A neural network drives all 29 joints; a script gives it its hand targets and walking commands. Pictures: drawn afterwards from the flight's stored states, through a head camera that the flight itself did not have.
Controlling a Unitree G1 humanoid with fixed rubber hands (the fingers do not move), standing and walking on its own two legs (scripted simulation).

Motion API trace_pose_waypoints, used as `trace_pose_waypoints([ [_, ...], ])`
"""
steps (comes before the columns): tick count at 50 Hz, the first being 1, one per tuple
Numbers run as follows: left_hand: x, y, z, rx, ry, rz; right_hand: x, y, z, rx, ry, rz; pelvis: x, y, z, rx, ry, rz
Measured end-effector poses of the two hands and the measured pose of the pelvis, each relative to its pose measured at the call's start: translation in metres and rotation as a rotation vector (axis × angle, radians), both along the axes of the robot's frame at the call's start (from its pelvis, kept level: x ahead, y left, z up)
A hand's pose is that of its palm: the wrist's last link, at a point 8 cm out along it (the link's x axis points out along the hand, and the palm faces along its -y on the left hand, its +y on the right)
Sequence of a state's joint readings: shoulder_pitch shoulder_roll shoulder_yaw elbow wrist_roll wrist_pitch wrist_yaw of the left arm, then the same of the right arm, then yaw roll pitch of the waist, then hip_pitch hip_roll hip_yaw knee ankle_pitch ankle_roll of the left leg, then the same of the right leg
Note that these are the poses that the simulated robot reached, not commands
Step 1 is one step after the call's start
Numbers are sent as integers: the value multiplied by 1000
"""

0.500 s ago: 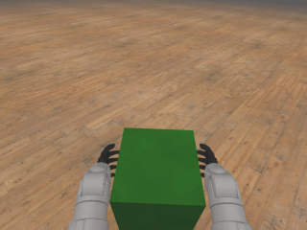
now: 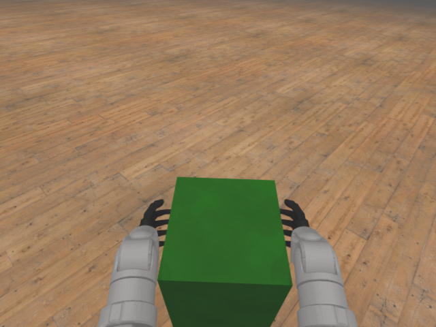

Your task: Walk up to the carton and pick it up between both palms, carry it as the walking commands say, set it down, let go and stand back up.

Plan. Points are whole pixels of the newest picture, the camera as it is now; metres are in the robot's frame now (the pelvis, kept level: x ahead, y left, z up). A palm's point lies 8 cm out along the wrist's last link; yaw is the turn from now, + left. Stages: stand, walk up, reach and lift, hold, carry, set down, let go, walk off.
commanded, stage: hold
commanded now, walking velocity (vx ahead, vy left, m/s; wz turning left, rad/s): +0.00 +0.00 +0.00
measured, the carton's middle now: (223, 256) +0.29 +0.00 -0.02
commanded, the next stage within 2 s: carry in 0.06 s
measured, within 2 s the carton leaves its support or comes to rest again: neither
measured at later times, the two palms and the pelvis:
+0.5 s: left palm (233, 229) +0.32 -0.02 +0.04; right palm (387, 263) +0.25 -0.30 +0.04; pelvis +0.01 -0.10 -0.02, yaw -11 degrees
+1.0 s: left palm (249, 229) +0.29 -0.04 +0.08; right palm (425, 265) +0.22 -0.33 +0.09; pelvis -0.01 -0.12 -0.01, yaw -14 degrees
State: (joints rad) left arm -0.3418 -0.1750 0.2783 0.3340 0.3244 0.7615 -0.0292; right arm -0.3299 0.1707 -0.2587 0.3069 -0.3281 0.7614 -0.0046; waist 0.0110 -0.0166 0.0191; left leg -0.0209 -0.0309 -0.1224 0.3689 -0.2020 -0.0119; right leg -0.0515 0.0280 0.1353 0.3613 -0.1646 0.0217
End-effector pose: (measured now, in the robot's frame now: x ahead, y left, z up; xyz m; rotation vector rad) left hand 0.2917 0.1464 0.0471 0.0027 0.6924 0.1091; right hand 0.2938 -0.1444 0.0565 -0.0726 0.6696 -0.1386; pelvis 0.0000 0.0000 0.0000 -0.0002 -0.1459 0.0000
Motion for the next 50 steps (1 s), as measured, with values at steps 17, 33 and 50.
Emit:
trace_pose_waypoints([
  [17, 22, -71, -7, -70, -41, -28, 0, -69, -3, 36, -48, -115, -1, -49, -19, 3, 244, -135],
  [33, 24, -210, 26, -43, -3, -234, -57, -199, 21, 109, -30, -354, -2, -122, -11, 42, 257, -243],
  [50, -2, -190, 33, -53, 37, -189, -73, -181, 32, 78, 15, -302, -13, -120, -10, 42, 243, -240],
])
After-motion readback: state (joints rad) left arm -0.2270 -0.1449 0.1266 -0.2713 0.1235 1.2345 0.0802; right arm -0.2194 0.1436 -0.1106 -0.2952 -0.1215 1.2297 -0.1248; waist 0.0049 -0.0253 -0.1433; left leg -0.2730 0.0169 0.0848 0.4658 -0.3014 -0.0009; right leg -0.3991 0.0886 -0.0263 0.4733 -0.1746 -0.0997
